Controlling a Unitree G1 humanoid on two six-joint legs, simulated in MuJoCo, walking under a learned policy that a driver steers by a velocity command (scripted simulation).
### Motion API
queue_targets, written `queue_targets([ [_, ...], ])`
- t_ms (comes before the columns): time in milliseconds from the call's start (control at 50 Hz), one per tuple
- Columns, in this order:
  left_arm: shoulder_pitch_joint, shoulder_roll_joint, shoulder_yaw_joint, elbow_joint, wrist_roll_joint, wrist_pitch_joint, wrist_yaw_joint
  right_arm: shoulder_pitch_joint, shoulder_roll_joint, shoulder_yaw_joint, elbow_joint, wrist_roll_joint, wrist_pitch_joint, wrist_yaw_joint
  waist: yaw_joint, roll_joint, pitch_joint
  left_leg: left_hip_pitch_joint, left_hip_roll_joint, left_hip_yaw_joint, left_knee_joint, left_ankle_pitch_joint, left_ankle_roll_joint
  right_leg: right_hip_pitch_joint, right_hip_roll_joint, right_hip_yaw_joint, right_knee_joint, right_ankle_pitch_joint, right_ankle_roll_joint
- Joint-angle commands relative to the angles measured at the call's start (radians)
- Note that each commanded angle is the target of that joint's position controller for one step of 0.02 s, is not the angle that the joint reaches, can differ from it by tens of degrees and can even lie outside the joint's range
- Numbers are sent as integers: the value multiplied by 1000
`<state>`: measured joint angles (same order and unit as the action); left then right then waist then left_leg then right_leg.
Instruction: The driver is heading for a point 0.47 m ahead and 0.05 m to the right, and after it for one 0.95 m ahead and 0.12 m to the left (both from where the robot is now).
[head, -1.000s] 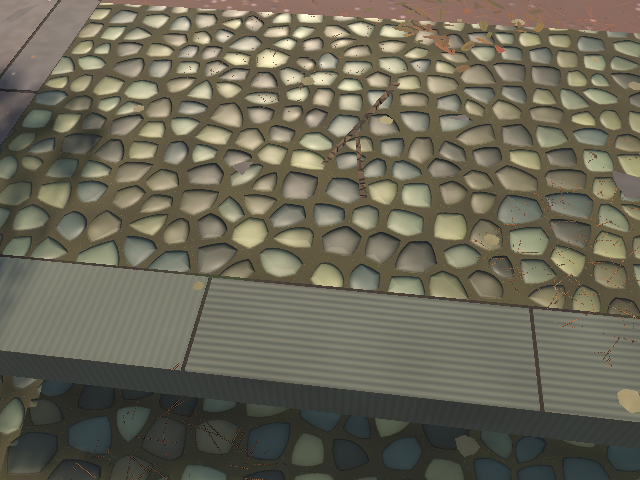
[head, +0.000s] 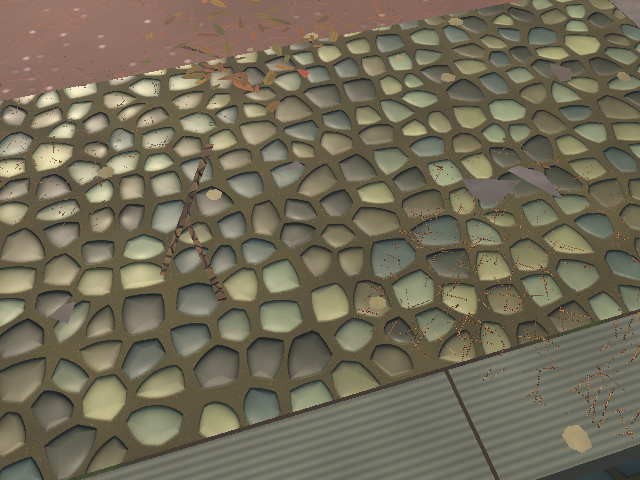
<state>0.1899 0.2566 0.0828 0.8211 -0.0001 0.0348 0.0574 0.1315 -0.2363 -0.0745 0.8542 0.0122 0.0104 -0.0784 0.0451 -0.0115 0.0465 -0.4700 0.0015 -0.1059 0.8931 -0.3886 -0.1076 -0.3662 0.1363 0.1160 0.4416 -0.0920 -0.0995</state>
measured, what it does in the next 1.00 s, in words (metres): steps on the spot, turning right: left foot, then right foot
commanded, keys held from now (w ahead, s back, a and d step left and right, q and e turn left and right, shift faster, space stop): e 0.38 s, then no key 0.32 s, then w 0.30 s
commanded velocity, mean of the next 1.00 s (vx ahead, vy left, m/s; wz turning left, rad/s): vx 0.07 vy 0.00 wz -0.36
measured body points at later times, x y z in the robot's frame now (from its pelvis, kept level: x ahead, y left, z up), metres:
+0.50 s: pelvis -0.01 +0.03 +0.01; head +0.03 +0.03 +0.45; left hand +0.22 +0.24 -0.10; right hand +0.02 -0.27 -0.10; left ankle +0.00 +0.15 -0.74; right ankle -0.05 -0.12 -0.69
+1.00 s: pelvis +0.01 -0.02 +0.00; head +0.01 -0.01 +0.45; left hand +0.18 +0.19 -0.13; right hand -0.03 -0.29 -0.12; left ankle +0.02 +0.06 -0.74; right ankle -0.05 -0.11 -0.73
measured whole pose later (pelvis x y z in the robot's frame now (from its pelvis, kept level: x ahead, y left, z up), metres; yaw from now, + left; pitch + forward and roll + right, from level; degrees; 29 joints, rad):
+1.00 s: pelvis +0.01 -0.02 +0.00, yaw -20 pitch +0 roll -1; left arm 0.27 0.24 0.04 0.82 0.02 0.01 -0.01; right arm 0.30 -0.25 -0.03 0.87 -0.04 -0.01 0.01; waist -0.02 -0.02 -0.01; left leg -0.17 -0.02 0.07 0.46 -0.28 0.07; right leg -0.20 0.04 -0.01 0.52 -0.34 -0.06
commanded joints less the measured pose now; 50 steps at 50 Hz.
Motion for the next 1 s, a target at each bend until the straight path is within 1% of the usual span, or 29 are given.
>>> queue_targets([
  [20,-18,136,32,-81,1,3,8,51,-69,-16,-26,8,-21,6,-18,-126,-102,62,-36,29,-103,-16,-5,94,-249,359,-174,-188,-112],
  [80,-22,148,39,-97,-13,9,3,73,-102,-23,-18,18,-40,30,-36,-135,-113,150,-47,20,-299,7,29,143,-249,418,-157,-86,-100],
  [120,-42,134,37,-117,-36,17,6,155,-128,-33,15,14,-45,43,-87,-113,-107,303,-15,39,-546,172,64,86,-182,381,-92,-110,-38],
  [140,0,92,31,-117,-36,22,7,158,-175,-45,21,-3,-40,44,-57,43,-124,414,139,-86,-582,223,111,-38,-84,263,109,-326,17],
  [160,14,90,39,-148,-44,13,6,103,-268,-56,-13,-52,-36,40,-21,316,-102,385,390,-365,-606,491,283,-240,105,47,428,-541,75],
  [180,14,181,64,-137,-16,1,-4,12,-213,-43,-62,-87,-43,40,-16,262,-90,272,465,-405,-624,587,375,-256,21,75,694,-561,122],
  [200,50,213,76,-112,-12,5,-10,-79,-157,-29,-96,-72,-47,34,22,177,-81,243,391,-262,-592,573,334,-224,-2,72,815,-483,129],
  [220,49,193,73,-97,-11,11,-12,-114,-136,-24,-111,-44,-49,32,31,107,-65,257,296,-149,-567,482,274,-247,-17,69,820,-382,138],
  [240,48,163,65,-92,-7,19,-12,-101,-124,-19,-112,-23,-48,26,13,100,-57,290,260,-100,-558,432,256,-281,-16,61,869,-322,157],
  [280,12,136,54,-115,-17,21,-20,-45,-123,-10,-108,-22,-40,16,-20,133,-32,306,226,-29,-570,426,275,-307,-30,15,873,-267,191],
  [320,-59,121,41,-156,-30,15,-20,27,-141,-13,-103,-30,-30,7,-66,165,-26,407,235,-12,-572,471,301,-362,-66,-19,747,-239,221],
  [400,-95,90,16,-209,-21,10,-36,74,-203,-33,-115,-26,-18,8,-98,174,-78,483,292,10,-553,602,329,-292,-141,-67,563,-282,240],
  [440,-90,79,5,-223,-17,9,-46,51,-221,-39,-128,-20,-17,21,-93,185,-85,413,290,49,-553,615,329,-174,-154,-107,465,-307,218],
  [520,-60,103,10,-228,-15,16,-53,42,-233,-41,-126,3,-22,45,-79,203,-88,377,307,47,-519,613,319,-26,-142,-150,254,-285,158],
  [560,3,102,15,-205,-12,11,-57,25,-217,-32,-114,21,-23,47,-33,177,-92,338,279,72,-444,569,267,124,-119,-174,-24,-78,99],
  [580,32,129,21,-195,-8,9,-53,85,-177,-18,-87,15,-28,50,-29,118,-112,263,241,112,-379,500,208,267,-132,-133,-123,74,72],
  [600,77,202,35,-201,-1,7,-40,111,-109,8,-101,-32,-33,58,-45,-94,-212,91,164,194,-171,151,113,490,-330,102,-75,460,19],
  [620,30,215,24,-217,22,-4,-38,97,-76,21,-132,-41,-38,61,-59,-285,-231,-29,74,184,-28,-283,45,423,-531,278,-53,597,-187],
  [640,17,153,10,-219,33,-22,-48,34,-173,-7,-125,-22,-29,53,-4,-161,-227,-10,92,104,117,-298,23,335,-501,242,-75,482,-238],
  [660,-27,135,0,-203,35,-38,-52,12,-186,-15,-124,-2,-21,53,-31,-147,-169,-32,101,79,133,-243,30,289,-435,162,-87,372,-191],
  [700,-102,145,3,-199,14,-52,-52,41,-188,-22,-88,-13,-3,34,-53,-127,-110,-32,100,70,120,-133,22,225,-380,111,-107,261,-128],
  [720,-94,135,-2,-184,10,-53,-47,74,-179,-21,-74,-19,0,34,-65,-123,-125,11,92,81,120,-72,18,192,-357,88,-133,166,-122],
  [740,-24,81,-29,-153,33,-38,-49,140,-110,8,-46,-58,29,69,-66,-137,-105,61,62,130,52,-37,46,192,-318,57,-195,80,-91],
  [820,9,128,-16,-112,36,-32,-69,72,-125,10,-65,-47,29,110,-30,-156,-37,63,28,164,-119,-26,99,219,-321,117,-277,-301,-87],
  [900,18,140,-10,-87,27,-39,-72,105,-114,15,-57,-49,-1,102,-47,-124,-1,178,3,175,-295,-40,160,174,-347,153,-285,-398,-106],
  [940,-24,129,-11,-84,10,-38,-68,206,-86,20,-16,-51,-18,90,-112,-72,6,377,-17,202,-490,96,196,58,-310,117,-231,-458,-84],
  [960,-57,92,-21,-96,10,-43,-65,269,-98,19,8,-56,-31,83,-141,-20,6,508,12,134,-549,77,212,-55,-262,75,-134,-454,-55],
  [980,-103,18,-42,-128,15,-54,-67,365,-154,12,24,-67,-47,72,-175,139,-14,604,207,-131,-698,-139,247,-182,-171,-36,110,-425,-8],
  [1000,-144,28,-44,-164,25,-62,-66,385,-263,-20,33,-46,-48,75,-178,269,82,538,377,-434,-838,-355,328,-352,-64,-149,252,-410,17],
])
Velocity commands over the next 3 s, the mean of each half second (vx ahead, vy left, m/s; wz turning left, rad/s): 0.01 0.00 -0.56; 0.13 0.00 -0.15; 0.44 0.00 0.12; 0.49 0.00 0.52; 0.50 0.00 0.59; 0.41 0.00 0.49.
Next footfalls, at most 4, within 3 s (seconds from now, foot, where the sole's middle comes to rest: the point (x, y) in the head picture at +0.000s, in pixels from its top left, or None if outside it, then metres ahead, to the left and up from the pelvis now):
0.14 left None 0.04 0.15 -0.77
0.58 right None -0.01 -0.12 -0.77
0.96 left None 0.05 0.05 -0.77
1.42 right None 0.27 -0.27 -0.77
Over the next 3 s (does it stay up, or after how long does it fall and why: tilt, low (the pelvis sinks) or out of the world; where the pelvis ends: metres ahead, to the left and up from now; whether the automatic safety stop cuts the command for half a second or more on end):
stays up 0.97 -0.03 0.10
